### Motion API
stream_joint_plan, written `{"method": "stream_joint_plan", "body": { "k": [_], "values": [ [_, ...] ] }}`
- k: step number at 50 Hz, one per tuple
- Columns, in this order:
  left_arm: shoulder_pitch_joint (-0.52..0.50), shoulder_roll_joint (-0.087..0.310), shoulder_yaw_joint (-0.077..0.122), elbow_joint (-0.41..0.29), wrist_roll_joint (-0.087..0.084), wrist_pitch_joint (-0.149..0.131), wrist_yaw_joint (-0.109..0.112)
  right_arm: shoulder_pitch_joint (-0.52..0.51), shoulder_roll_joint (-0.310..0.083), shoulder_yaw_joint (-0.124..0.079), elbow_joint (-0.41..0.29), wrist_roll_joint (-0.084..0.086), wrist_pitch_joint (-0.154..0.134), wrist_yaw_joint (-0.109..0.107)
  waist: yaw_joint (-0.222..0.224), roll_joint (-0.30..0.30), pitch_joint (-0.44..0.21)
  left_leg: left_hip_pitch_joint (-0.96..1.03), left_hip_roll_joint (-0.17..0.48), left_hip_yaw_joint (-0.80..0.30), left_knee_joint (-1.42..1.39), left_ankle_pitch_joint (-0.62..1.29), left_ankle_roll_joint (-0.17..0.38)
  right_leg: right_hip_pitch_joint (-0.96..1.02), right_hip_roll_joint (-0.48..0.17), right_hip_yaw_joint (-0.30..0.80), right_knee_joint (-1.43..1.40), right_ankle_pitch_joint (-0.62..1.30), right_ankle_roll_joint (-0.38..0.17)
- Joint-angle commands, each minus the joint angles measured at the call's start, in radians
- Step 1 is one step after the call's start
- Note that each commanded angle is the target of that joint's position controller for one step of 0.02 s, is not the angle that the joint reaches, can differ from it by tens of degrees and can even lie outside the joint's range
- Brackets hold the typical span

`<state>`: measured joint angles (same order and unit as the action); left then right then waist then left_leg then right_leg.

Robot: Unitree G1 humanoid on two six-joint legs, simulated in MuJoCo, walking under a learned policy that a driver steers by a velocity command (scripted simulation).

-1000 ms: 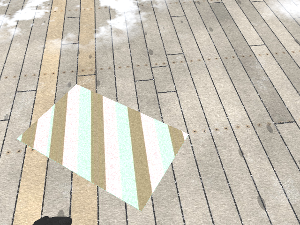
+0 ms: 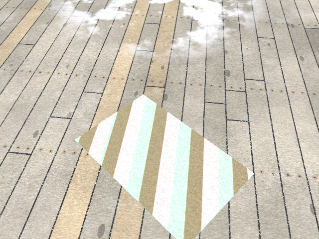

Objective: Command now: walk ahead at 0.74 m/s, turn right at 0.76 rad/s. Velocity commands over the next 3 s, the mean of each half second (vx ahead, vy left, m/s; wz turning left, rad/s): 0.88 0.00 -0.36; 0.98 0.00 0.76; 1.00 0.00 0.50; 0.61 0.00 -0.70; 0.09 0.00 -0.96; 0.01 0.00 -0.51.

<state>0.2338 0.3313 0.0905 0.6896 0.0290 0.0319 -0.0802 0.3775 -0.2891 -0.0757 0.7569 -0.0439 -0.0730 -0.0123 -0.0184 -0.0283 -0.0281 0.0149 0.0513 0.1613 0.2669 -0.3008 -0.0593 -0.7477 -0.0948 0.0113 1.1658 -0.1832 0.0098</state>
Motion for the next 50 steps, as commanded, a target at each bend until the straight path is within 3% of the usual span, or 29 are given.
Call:
{"method": "stream_joint_plan", "body": {
  "k": [1, 6, 8, 9, 10, 11, 12, 13, 14, 15, 17, 18, 20, 24, 28, 30, 31, 32, 33, 34, 35, 36, 37, 38, 39, 42, 44, 46, 50],
  "values": [
    [-0.143, 0.042, 0.0, -0.112, 0.002, 0.0, -0.031, -0.078, -0.136, -0.03, -0.057, -0.005, -0.027, -0.001, 0.011, 0.148, 0.161, -0.085, 0.266, -0.055, -0.217, -0.105, 0.144, -0.094, -0.047, 0.007, -0.095, 0.064, -0.018],
    [-0.239, 0.033, -0.023, -0.15, 0.002, 0.0, -0.032, -0.033, -0.194, -0.045, -0.012, -0.012, -0.01, -0.003, -0.009, 0.154, 0.194, -0.004, 0.285, 0.091, -0.176, 0.09, 0.136, 0.046, -0.025, -0.14, -0.323, -0.096, -0.133],
    [-0.097, 0.076, -0.004, -0.108, -0.011, -0.006, -0.001, -0.021, -0.232, -0.049, 0.006, -0.005, 0.009, 0.005, 0.07, 0.135, 0.076, 0.047, 0.268, 0.151, 0.13, 0.758, 0.132, 0.269, 0.119, -0.233, -0.344, -0.242, -0.191],
    [0.113, 0.096, 0.013, -0.048, -0.021, -0.021, 0.018, -0.047, -0.255, -0.05, -0.003, 0.01, 0.024, 0.013, 0.18, 0.108, -0.042, -0.028, 0.251, 0.167, 0.43, 0.996, 0.128, 0.532, 0.204, -0.255, -0.399, -0.207, -0.215],
    [0.341, 0.174, 0.048, 0.03, -0.008, -0.026, 0.033, -0.044, -0.221, -0.034, -0.023, 0.008, 0.019, 0.017, 0.272, 0.007, -0.172, -0.271, 0.221, 0.15, 0.794, 0.801, 0.094, 0.887, 0.206, -0.125, -0.458, -0.241, -0.225],
    [0.244, 0.336, 0.075, 0.025, -0.014, -0.022, 0.044, -0.046, -0.032, 0.015, -0.126, 0.013, -0.002, 0.032, 0.138, -0.428, -0.169, -0.739, 0.0, 0.072, 1.138, -0.172, 0.033, 1.044, -0.087, 0.532, -0.812, -0.686, -0.303],
    [0.246, 0.306, 0.065, -0.033, -0.021, -0.032, 0.044, -0.121, -0.104, 0.013, -0.148, -0.005, -0.015, 0.031, 0.166, -0.218, -0.265, -0.785, -0.007, -0.178, 1.25, -0.16, 0.051, 1.048, -0.179, 0.781, -0.97, -0.718, -0.275],
    [0.249, 0.272, 0.055, 0.001, -0.003, -0.034, 0.05, -0.207, -0.139, 0.005, -0.151, 0.009, -0.016, 0.03, 0.171, -0.068, -0.149, -0.843, 0.028, -0.184, 1.275, -0.068, 0.068, 0.976, -0.193, 0.633, -0.949, -0.539, -0.227],
    [0.249, 0.228, 0.042, 0.024, 0.016, -0.051, 0.06, -0.131, -0.107, 0.016, -0.106, 0.018, -0.015, 0.021, 0.106, 0.008, -0.04, -0.803, 0.08, -0.178, 1.218, -0.015, 0.082, 0.836, -0.184, 0.468, -0.866, -0.267, -0.191],
    [0.169, 0.182, 0.029, 0.025, 0.013, -0.064, 0.066, -0.112, -0.075, 0.027, -0.078, 0.005, -0.003, 0.028, 0.058, 0.025, -0.018, -0.743, 0.115, -0.191, 1.142, 0.031, 0.089, 0.699, -0.124, 0.361, -0.869, -0.335, -0.163],
    [0.089, 0.11, 0.001, 0.021, 0.005, -0.098, 0.062, -0.019, -0.063, 0.027, -0.017, 0.015, 0.037, 0.048, -0.005, -0.045, 0.023, -0.605, 0.133, -0.24, 1.08, 0.13, 0.08, 0.504, -0.086, 0.248, -0.92, -0.297, -0.103],
    [0.112, 0.072, -0.011, 0.034, 0.002, -0.116, 0.057, -0.023, -0.063, 0.022, 0.008, 0.026, 0.05, 0.053, 0.002, -0.018, 0.07, -0.604, 0.11, -0.279, 1.054, 0.15, 0.079, 0.479, -0.06, 0.16, -0.914, -0.173, -0.067],
    [0.141, 0.091, -0.004, 0.052, -0.003, -0.135, 0.055, -0.091, -0.048, 0.02, 0.008, 0.045, 0.066, 0.063, 0.026, -0.046, 0.123, -0.708, 0.073, -0.28, 0.986, 0.232, 0.073, 0.51, -0.082, 0.112, -1.02, -0.118, -0.026],
    [0.185, 0.025, -0.028, 0.086, -0.009, -0.158, 0.059, -0.245, -0.052, 0.023, 0.0, 0.047, 0.046, 0.072, 0.063, -0.059, 0.182, -0.793, -0.001, -0.164, 0.759, 0.375, 0.116, 0.661, -0.014, -0.132, -1.084, 0.314, 0.013],
    [0.165, 0.021, -0.046, 0.107, -0.01, -0.163, 0.088, -0.287, -0.017, 0.052, -0.022, 0.035, 0.029, 0.091, 0.02, -0.035, 0.168, -0.715, -0.024, -0.026, 0.517, 0.42, 0.167, 0.771, -0.044, -0.263, -1.07, 0.771, 0.008],
    [0.158, 0.071, -0.039, 0.12, -0.004, -0.158, 0.113, -0.241, -0.044, 0.052, -0.016, 0.035, 0.039, 0.086, -0.023, -0.059, 0.093, -0.565, -0.102, 0.047, 0.446, 0.411, 0.199, 0.858, -0.064, -0.275, -0.979, 1.181, 0.012],
    [0.139, 0.108, -0.029, 0.118, 0.004, -0.147, 0.131, -0.153, -0.077, 0.043, 0.004, 0.037, 0.048, 0.081, -0.077, -0.089, 0.028, -0.467, -0.138, 0.058, 0.441, 0.371, 0.213, 0.904, -0.085, -0.268, -0.873, 1.354, 0.018],
    [0.073, 0.146, -0.018, 0.093, 0.001, -0.137, 0.147, 0.076, -0.135, 0.013, 0.074, 0.065, 0.063, 0.077, -0.198, -0.08, -0.155, -0.191, -0.219, 0.049, 0.487, 0.342, 0.217, 0.884, -0.068, -0.266, -0.621, 1.583, 0.023],
    [0.005, 0.181, -0.007, 0.062, 0.003, -0.124, 0.147, 0.259, -0.163, -0.003, 0.121, 0.04, 0.063, 0.069, -0.275, -0.111, -0.144, -0.067, -0.19, -0.004, 0.464, 0.239, 0.269, 0.767, -0.101, -0.241, -0.347, 1.543, 0.019],
    [-0.078, 0.183, 0.001, 0.062, 0.002, -0.105, 0.137, 0.42, -0.213, -0.034, 0.153, 0.046, 0.063, 0.05, -0.392, -0.051, -0.12, 0.084, -0.117, -0.141, 0.348, 0.184, 0.373, 0.592, -0.032, -0.245, 0.136, 1.132, 0.016],
    [-0.155, -0.051, -0.064, 0.044, 0.024, -0.118, 0.095, 0.334, -0.156, -0.015, 0.198, 0.059, 0.068, 0.032, -0.255, 0.225, 0.084, 0.061, -0.081, -0.231, 0.422, 0.196, 0.362, 0.206, 0.179, -0.183, 0.491, -0.219, -0.032],
    [-0.043, -0.119, -0.09, -0.088, -0.003, -0.129, 0.08, 0.149, -0.194, -0.016, 0.141, 0.033, 0.074, 0.023, -0.047, 0.354, -0.013, 0.165, 0.051, -0.783, 0.263, 0.111, 0.544, -0.104, 0.228, 0.026, 0.629, -0.33, 0.002],
    [-0.003, -0.051, -0.102, -0.092, 0.021, -0.159, 0.072, 0.099, -0.195, -0.027, 0.089, 0.022, 0.069, 0.02, -0.041, 0.222, -0.058, 0.16, 0.157, -1.029, 0.001, -0.255, 0.554, -0.143, 0.171, 0.129, 0.554, -0.269, -0.029],
    [-0.025, 0.032, -0.09, -0.073, 0.032, -0.174, 0.067, 0.07, -0.155, -0.025, 0.077, 0.018, 0.062, 0.018, -0.019, 0.027, 0.011, 0.039, 0.157, -1.014, -0.094, -0.397, 0.502, -0.11, 0.116, 0.138, 0.44, -0.175, -0.04],
    [-0.047, 0.053, -0.086, -0.063, 0.043, -0.17, 0.073, 0.03, -0.135, -0.018, 0.078, 0.022, 0.052, 0.021, 0.025, -0.072, 0.084, -0.109, 0.124, -0.924, -0.111, -0.335, 0.449, -0.059, 0.077, 0.115, 0.34, -0.141, -0.029],
    [-0.095, 0.02, -0.107, -0.086, 0.059, -0.107, 0.075, 0.013, -0.131, -0.006, 0.076, 0.037, 0.003, 0.016, 0.073, -0.089, 0.16, -0.406, -0.001, -0.703, -0.131, -0.125, 0.417, 0.087, -0.004, 0.073, 0.084, -0.119, 0.039],
    [-0.21, 0.019, -0.113, -0.13, 0.044, -0.097, 0.066, 0.02, -0.149, -0.015, 0.068, 0.04, -0.014, 0.016, 0.028, -0.057, 0.178, -0.47, -0.06, -0.597, -0.155, 0.051, 0.397, 0.151, -0.023, 0.02, -0.124, 0.011, 0.064],
    [-0.323, -0.022, -0.129, -0.176, 0.019, -0.1, 0.06, 0.072, -0.144, -0.021, 0.082, 0.053, -0.014, 0.018, -0.039, 0.012, 0.17, -0.429, -0.095, -0.553, -0.114, 0.259, 0.344, 0.196, -0.004, -0.008, -0.347, 0.179, 0.063],
    [-0.398, -0.019, -0.129, -0.211, 0.002, -0.113, 0.064, 0.138, -0.173, -0.04, 0.092, 0.048, -0.005, 0.023, -0.121, 0.086, 0.09, -0.17, -0.075, -0.578, -0.004, 0.601, 0.293, 0.212, 0.076, -0.024, -0.571, 0.271, 0.033]
  ]
}}
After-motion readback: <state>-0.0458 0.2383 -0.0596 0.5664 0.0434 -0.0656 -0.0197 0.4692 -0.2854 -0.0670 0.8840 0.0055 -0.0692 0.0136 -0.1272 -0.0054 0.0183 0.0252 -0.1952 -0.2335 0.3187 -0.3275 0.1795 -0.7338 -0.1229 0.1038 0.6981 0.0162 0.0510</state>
